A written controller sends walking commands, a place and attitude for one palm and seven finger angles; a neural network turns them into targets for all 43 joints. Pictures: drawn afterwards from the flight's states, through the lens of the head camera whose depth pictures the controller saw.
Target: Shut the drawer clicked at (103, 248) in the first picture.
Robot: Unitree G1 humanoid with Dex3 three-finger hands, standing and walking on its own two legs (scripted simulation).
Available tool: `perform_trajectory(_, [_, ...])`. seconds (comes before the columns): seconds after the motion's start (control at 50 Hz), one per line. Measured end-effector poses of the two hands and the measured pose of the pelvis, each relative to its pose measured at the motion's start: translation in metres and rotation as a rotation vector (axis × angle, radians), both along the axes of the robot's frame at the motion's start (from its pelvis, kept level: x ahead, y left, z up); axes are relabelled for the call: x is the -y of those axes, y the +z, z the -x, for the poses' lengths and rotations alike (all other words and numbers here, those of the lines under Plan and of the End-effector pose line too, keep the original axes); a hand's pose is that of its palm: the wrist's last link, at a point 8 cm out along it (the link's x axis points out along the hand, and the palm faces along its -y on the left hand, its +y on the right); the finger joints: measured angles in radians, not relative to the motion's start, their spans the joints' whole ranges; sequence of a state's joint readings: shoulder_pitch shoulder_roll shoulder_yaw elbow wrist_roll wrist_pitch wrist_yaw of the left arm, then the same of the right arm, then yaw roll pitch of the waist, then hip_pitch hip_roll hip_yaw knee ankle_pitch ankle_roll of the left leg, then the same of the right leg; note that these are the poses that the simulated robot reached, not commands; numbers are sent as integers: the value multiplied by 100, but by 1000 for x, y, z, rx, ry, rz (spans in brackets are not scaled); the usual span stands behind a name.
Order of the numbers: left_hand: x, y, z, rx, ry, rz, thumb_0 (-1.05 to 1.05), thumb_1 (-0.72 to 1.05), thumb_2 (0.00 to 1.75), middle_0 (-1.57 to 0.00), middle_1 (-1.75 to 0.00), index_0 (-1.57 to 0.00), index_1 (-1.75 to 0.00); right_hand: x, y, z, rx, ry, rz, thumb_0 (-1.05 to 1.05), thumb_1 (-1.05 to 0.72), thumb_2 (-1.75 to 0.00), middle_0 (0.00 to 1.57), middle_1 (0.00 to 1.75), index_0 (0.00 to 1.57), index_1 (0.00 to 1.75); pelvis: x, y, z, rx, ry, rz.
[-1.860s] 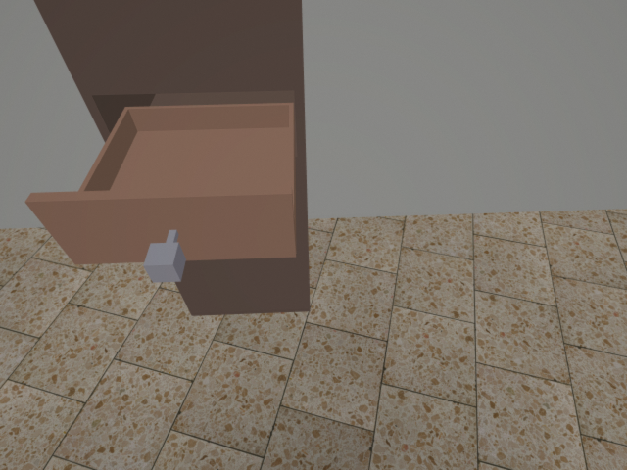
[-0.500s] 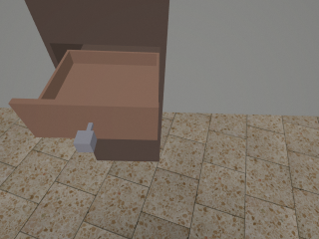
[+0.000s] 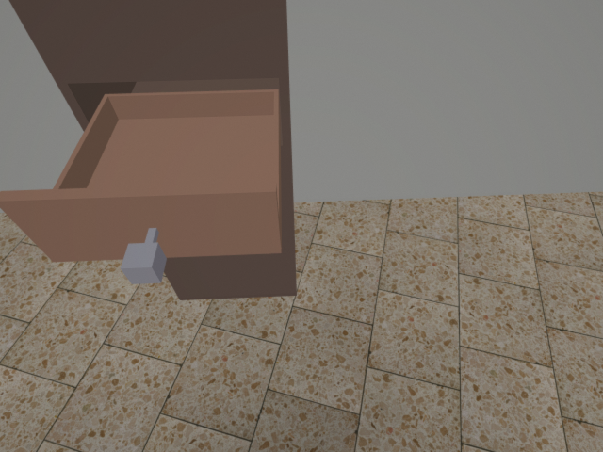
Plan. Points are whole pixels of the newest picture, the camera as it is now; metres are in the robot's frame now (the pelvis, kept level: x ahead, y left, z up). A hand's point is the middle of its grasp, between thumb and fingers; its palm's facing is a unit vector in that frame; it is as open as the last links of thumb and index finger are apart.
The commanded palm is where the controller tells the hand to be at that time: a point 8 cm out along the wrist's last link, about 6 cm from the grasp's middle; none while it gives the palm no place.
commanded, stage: come to a stop and stand still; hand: left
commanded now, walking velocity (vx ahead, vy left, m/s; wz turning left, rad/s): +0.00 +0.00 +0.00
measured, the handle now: (148, 251) +0.38 +0.25 +0.03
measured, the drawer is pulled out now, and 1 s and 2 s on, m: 0.30 0.30 0.30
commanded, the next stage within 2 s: look again from close up in 0.84 s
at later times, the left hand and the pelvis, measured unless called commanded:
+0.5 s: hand out of the picture -0.04 +0.21 -0.17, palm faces +0.00 -0.98 -0.21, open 7.3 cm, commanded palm none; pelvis -0.02 +0.03 +0.01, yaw +1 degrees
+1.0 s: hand out of the picture +0.00 +0.21 -0.17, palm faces +0.00 -0.98 -0.18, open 7.3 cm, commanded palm none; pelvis -0.01 +0.04 +0.01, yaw +0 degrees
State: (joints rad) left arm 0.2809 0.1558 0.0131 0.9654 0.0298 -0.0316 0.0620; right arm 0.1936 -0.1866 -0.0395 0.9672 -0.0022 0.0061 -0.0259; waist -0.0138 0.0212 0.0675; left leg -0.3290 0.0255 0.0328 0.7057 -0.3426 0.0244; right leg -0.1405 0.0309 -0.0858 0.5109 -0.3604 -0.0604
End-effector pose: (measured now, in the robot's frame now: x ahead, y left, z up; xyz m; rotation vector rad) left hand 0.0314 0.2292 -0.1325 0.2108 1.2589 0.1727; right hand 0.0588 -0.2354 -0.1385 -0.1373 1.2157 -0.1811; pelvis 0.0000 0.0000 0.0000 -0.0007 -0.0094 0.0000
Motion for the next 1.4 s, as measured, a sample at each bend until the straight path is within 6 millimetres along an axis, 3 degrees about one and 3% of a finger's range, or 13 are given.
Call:
perform_trajectory(0.06, [-3,-8,0,29,-10,17,0,91,90,-20,-30,-20,-30,-2,1,-5,68,15,16,1,-92,-90,19,30,20,30,-5,-7,5,25,5,13])
perform_trajectory(0.16, [-8,-7,7,61,6,36,0,91,90,-20,-30,-20,-30,-15,6,5,62,64,11,1,-91,-90,19,30,20,30,-9,-4,16,37,13,13])
perform_trajectory(0.44, [-28,-7,64,-118,18,49,0,91,90,-20,-30,-20,-30,-28,8,75,-146,42,15,0,-92,-90,20,30,20,30,-24,5,22,-2,11,9])
perform_trajectory(0.54, [-32,-7,73,-164,27,51,0,91,90,-20,-30,-20,-30,-33,8,87,-200,31,13,1,-92,-90,20,30,20,30,-28,7,18,-1,9,8])
perform_trajectory(0.74, [-30,-10,62,-158,23,66,0,91,90,-20,-30,-20,-30,-45,6,66,-161,29,2,1,-91,-90,20,30,20,30,-33,7,12,9,3,5])
perform_trajectory(0.98, [-29,-10,40,-112,8,74,0,91,90,-20,-30,-20,-30,-42,10,38,-96,38,17,1,-92,-90,20,30,20,30,-36,8,7,8,-2,1])
perform_trajectory(1.4, [-39,-5,39,-129,11,43,0,91,90,-20,-30,-20,-30,-33,9,39,-130,38,24,1,-91,-90,20,30,20,30,-32,9,1,4,0,-2])
